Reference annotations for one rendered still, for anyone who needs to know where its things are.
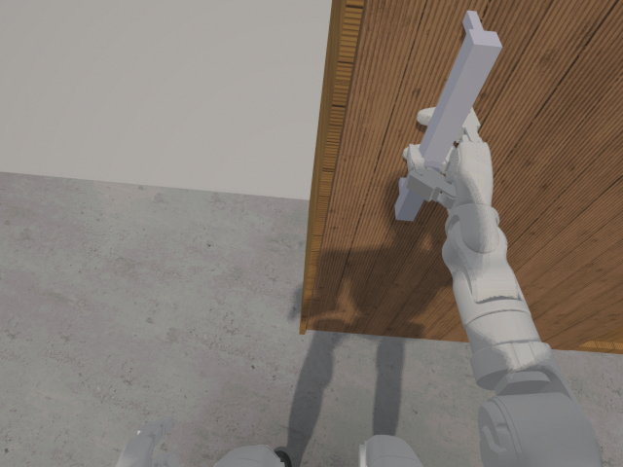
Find robot left thigh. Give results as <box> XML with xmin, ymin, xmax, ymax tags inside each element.
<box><xmin>214</xmin><ymin>446</ymin><xmax>285</xmax><ymax>467</ymax></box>

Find robot right hand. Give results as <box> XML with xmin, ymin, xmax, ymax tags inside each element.
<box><xmin>403</xmin><ymin>107</ymin><xmax>494</xmax><ymax>215</ymax></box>

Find right robot forearm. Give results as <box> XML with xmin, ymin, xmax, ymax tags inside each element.
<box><xmin>442</xmin><ymin>203</ymin><xmax>604</xmax><ymax>467</ymax></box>

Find handle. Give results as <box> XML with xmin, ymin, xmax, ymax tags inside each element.
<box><xmin>394</xmin><ymin>11</ymin><xmax>502</xmax><ymax>221</ymax></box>

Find robot left hand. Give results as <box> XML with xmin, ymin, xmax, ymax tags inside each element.
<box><xmin>116</xmin><ymin>416</ymin><xmax>184</xmax><ymax>467</ymax></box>

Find robot right thigh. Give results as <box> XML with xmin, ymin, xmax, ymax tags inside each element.
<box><xmin>358</xmin><ymin>435</ymin><xmax>423</xmax><ymax>467</ymax></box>

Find robot right upper arm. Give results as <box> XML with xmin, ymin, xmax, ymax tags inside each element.
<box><xmin>478</xmin><ymin>392</ymin><xmax>602</xmax><ymax>467</ymax></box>

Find robot thigh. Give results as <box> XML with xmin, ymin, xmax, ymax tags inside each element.
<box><xmin>358</xmin><ymin>435</ymin><xmax>423</xmax><ymax>467</ymax></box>
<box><xmin>214</xmin><ymin>446</ymin><xmax>285</xmax><ymax>467</ymax></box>

